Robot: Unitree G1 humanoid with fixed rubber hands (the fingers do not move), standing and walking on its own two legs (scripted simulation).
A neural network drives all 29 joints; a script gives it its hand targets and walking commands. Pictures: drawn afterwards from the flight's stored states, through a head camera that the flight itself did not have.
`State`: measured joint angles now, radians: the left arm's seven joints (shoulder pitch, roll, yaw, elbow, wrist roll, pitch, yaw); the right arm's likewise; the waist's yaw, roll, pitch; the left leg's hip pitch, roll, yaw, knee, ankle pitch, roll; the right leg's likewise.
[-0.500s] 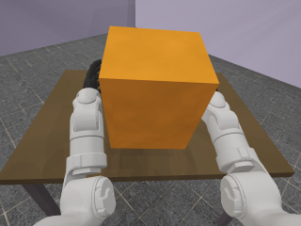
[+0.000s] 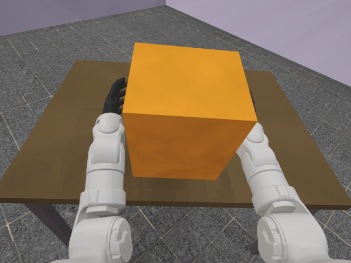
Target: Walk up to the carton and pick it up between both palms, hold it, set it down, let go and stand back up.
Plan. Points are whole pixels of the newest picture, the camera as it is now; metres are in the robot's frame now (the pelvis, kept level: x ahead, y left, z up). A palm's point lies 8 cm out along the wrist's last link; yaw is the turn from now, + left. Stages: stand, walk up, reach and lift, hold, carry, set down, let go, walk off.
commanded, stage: set down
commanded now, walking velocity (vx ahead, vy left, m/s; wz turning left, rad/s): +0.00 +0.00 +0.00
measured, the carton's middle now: (180, 120) +0.38 +0.01 +0.15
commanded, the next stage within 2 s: none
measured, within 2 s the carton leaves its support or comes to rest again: neither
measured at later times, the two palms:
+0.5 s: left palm (116, 119) +0.40 +0.16 +0.12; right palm (241, 123) +0.40 -0.14 +0.13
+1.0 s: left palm (121, 125) +0.42 +0.16 +0.09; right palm (239, 126) +0.42 -0.14 +0.11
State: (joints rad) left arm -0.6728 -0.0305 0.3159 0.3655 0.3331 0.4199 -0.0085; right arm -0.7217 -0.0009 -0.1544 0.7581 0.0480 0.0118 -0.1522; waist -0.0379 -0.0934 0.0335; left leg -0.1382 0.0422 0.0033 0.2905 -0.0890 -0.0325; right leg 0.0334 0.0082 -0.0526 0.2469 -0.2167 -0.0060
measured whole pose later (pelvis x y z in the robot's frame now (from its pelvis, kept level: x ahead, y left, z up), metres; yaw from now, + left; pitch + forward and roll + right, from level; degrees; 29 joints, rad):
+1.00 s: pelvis +0.01 +0.00 +0.00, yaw -3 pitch +5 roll +0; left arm -0.75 -0.04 0.43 0.78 0.32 0.14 0.04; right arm -0.80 0.04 -0.45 0.99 -0.24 -0.12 -0.06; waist 0.03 -0.06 -0.07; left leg -0.29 0.05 0.05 0.27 -0.07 -0.03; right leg -0.15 0.01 -0.01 0.26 -0.20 0.00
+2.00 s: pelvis +0.01 +0.01 +0.00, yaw -4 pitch +15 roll +0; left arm -0.76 -0.02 0.47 1.02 0.29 -0.12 0.08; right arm -0.82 0.03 -0.53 1.10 -0.36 -0.26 -0.05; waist 0.05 -0.04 -0.13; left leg -0.48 0.07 0.07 0.30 -0.08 -0.03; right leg -0.35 0.02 0.01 0.30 -0.20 0.00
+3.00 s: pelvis +0.01 +0.01 +0.00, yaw -6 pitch +13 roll +0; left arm -0.79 -0.09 0.62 0.95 0.43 -0.13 0.04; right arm -0.81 0.06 -0.62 1.00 -0.44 -0.24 0.00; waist 0.08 -0.05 -0.07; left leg -0.45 0.06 0.10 0.30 -0.07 -0.02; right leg -0.35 0.01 0.03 0.32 -0.20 0.00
